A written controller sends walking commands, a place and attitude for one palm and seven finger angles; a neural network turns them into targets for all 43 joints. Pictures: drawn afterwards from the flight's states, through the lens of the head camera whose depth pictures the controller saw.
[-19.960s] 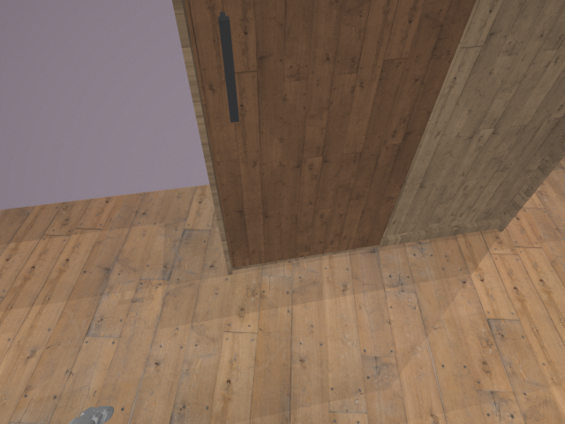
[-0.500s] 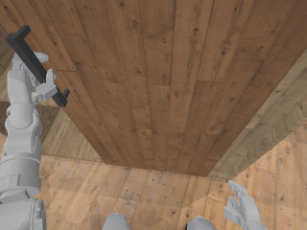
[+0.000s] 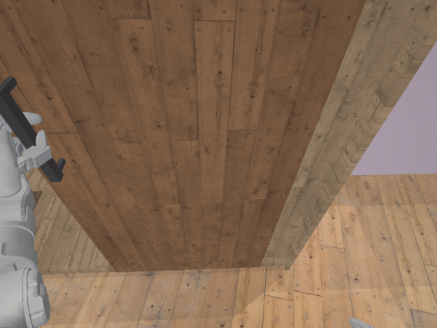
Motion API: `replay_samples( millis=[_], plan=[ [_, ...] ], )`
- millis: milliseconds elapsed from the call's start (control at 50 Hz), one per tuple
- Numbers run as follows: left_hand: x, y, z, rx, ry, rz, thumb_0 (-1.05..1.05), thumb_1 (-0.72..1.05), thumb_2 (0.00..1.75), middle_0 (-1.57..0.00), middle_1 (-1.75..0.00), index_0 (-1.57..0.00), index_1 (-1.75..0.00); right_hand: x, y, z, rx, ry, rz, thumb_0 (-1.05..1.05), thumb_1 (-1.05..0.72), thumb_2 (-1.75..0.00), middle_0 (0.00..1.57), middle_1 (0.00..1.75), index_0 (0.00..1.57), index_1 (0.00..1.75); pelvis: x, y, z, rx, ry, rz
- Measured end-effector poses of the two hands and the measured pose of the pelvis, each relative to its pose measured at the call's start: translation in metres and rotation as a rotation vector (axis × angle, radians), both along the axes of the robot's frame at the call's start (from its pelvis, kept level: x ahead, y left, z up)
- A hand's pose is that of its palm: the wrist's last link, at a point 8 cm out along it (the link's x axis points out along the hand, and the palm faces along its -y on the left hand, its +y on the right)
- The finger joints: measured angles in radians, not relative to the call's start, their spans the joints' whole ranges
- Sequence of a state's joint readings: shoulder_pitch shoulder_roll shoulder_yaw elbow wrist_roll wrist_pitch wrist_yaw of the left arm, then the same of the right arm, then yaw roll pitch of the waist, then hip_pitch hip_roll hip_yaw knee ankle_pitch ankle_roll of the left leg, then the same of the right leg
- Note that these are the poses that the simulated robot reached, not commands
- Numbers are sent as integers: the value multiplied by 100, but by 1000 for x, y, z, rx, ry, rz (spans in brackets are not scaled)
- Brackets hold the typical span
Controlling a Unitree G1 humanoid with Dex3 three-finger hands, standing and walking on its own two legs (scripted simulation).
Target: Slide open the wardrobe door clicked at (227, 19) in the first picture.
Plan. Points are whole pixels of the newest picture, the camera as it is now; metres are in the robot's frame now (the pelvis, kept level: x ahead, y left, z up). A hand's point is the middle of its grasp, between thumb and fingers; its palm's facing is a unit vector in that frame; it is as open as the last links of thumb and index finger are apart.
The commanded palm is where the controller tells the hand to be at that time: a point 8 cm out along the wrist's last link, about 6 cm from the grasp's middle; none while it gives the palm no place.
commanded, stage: stop walking and hold the door there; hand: left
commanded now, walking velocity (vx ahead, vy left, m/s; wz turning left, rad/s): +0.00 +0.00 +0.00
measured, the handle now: (35, 135) +0.43 +0.37 +0.12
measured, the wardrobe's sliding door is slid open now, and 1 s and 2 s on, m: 0.48 0.48 0.48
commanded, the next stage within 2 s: none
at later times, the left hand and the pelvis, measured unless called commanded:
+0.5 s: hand (43, 148) +0.39 +0.33 +0.13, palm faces +0.49 -0.84 -0.23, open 5.6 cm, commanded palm +0.34 +0.38 +0.11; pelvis -0.04 +0.01 +0.00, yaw -4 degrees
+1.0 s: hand (44, 155) +0.39 +0.34 +0.11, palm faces +0.33 -0.92 -0.24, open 5.3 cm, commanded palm +0.35 +0.38 +0.11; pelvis -0.04 +0.08 +0.00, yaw -2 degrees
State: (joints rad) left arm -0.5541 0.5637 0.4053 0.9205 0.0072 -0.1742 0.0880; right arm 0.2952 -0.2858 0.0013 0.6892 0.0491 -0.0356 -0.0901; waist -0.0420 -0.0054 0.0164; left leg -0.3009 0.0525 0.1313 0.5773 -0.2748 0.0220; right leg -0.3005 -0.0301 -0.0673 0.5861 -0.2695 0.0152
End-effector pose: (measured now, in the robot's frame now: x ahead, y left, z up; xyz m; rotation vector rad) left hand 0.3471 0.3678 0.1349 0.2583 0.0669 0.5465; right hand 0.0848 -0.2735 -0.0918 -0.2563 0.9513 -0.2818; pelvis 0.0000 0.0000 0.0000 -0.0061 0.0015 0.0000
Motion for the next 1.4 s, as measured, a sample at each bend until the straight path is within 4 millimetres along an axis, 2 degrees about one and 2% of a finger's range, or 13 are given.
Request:
replay_samples(
  millis=[120,260,360,460,600,700,760,880,1000,1120,1200,1320,1400],
  plan=[
    [0,-1,3,-24,34,12,-7,67,80,-33,-131,-38,-138,-47,7,-17,33,70,-68,1,-90,-90,20,30,21,30,-19,4,0,-13,-3,-22],
    [0,1,4,-65,51,-12,-6,68,78,-30,-132,-42,-139,-94,7,-12,-6,119,-121,1,-90,-90,20,30,21,30,-32,14,2,-2,-10,-53],
    [0,-1,5,-74,57,-5,-6,70,77,-28,-131,-40,-138,-113,3,-9,-16,138,-129,1,-90,-90,20,30,21,30,-39,11,3,-6,-16,-62],
    [0,-2,5,-71,61,3,-6,71,77,-27,-130,-38,-138,-119,-6,-10,-22,146,-139,1,-90,-90,20,30,21,30,-39,6,2,-5,-11,-68],
    [0,-1,5,-60,62,-5,-6,69,80,-29,-131,-39,-138,-106,-16,-9,-37,142,-136,1,-90,-90,20,30,21,30,-31,6,2,-6,4,-69],
    [1,2,4,-51,64,-29,-7,66,82,-31,-132,-42,-139,-83,-16,-10,-44,118,-123,1,-91,-90,20,30,21,30,-25,16,1,-13,3,-44],
    [3,6,2,-65,68,-57,-10,64,83,-33,-133,-44,-139,-66,-9,-7,-52,99,-103,1,-91,-90,20,30,21,30,-24,28,1,-6,-2,-29],
    [7,13,-10,-61,41,-150,-16,64,83,-40,-137,-45,-139,-35,25,-2,-76,42,-49,1,-91,-90,20,30,20,30,-27,62,-5,21,-18,-5],
    [6,12,-15,-33,11,-201,-15,70,82,-43,-139,-40,-140,-15,86,-8,22,-1,9,1,-91,-90,20,30,20,30,-36,83,-1,-4,-5,-28],
    [6,13,-16,-12,9,-221,-16,72,78,-42,-138,-36,-140,-5,138,-27,147,1,96,1,-90,-90,20,30,21,30,-43,94,-3,9,14,-22],
    [6,15,-18,9,-8,-243,-17,72,78,-43,-139,-36,-140,-1,153,-41,173,22,136,1,-90,-90,21,30,21,30,-47,106,-8,13,1,-8],
    [12,22,-18,-6,-11,-319,-16,68,80,-44,-139,-40,-140,-6,163,-26,113,81,137,1,-91,-90,20,30,21,30,-42,133,6,57,-7,36],
    [18,27,-21,-30,-53,-375,-16,66,80,-45,-140,-44,-140,-3,172,-18,40,105,127,1,-91,-90,20,30,21,30,-35,162,7,87,-5,50]
  ],
)
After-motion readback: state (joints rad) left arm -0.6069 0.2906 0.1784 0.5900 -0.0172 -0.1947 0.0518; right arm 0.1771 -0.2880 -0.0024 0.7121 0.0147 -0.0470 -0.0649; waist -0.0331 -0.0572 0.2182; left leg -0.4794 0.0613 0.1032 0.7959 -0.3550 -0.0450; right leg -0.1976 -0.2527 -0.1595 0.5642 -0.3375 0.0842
